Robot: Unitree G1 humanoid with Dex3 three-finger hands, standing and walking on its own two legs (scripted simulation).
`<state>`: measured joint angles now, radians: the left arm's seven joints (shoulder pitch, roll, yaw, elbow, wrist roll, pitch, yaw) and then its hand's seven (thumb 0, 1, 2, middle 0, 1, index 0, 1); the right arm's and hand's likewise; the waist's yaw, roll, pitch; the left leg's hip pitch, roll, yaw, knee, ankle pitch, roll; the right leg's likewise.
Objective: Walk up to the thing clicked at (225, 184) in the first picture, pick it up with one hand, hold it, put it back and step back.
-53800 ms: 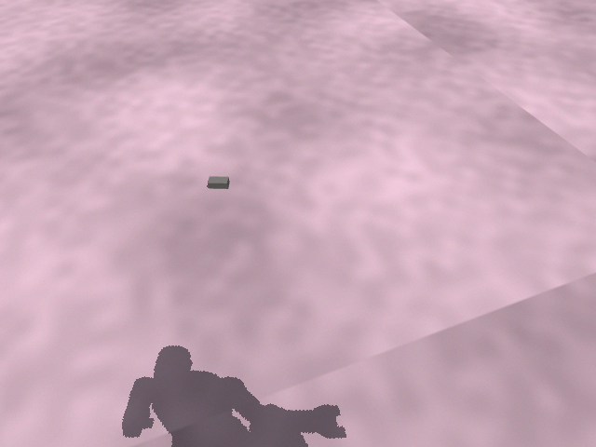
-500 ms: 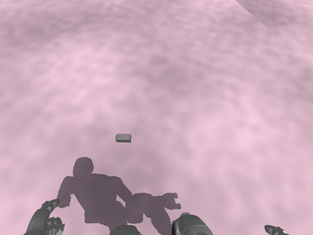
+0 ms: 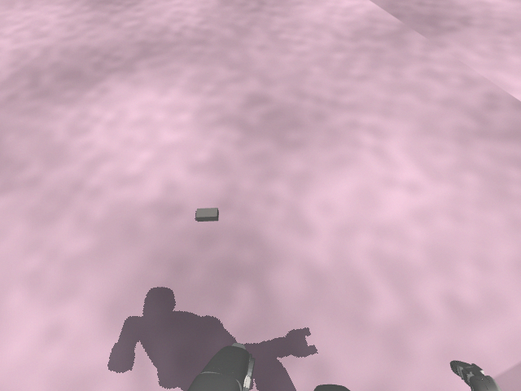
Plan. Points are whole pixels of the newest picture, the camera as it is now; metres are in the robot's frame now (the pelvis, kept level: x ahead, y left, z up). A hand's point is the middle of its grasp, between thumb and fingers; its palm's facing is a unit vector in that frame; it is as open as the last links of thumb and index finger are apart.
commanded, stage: step back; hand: left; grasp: from above
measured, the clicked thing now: (207, 214) +0.87 +0.31 -0.74
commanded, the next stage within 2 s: stand in 1.70 s
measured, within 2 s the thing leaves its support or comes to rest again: neither
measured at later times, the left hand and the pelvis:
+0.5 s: hand out of the picture -0.09 +0.26 -0.14, palm faces +0.04 -0.91 -0.40, open 7.4 cm; pelvis -0.18 -0.02 +0.00, yaw +2 degrees
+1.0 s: hand out of the picture -0.25 +0.26 -0.14, palm faces +0.09 -0.91 -0.41, open 7.4 cm; pelvis -0.27 -0.03 +0.01, yaw +6 degrees
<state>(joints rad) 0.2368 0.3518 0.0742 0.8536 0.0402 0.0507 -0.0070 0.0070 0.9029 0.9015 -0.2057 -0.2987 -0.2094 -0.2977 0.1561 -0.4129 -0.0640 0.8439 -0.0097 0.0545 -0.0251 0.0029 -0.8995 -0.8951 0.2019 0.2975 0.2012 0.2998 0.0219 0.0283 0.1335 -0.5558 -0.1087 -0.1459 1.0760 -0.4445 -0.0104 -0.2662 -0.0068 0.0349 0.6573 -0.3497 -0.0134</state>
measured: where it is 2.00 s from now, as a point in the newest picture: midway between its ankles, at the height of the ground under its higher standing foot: outside the picture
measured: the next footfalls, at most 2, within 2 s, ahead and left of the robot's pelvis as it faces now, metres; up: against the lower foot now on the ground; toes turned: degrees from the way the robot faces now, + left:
left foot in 0.20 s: -0.06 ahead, +0.12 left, +0.00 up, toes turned +4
right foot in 0.52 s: -0.19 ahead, -0.14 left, +0.00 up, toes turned +6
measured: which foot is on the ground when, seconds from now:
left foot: up 0.00-0.18, down 0.20-0.54, up 0.56-0.80, down 0.82-1.00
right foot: down 0.00-0.22, up 0.24-0.50, down 0.52-1.00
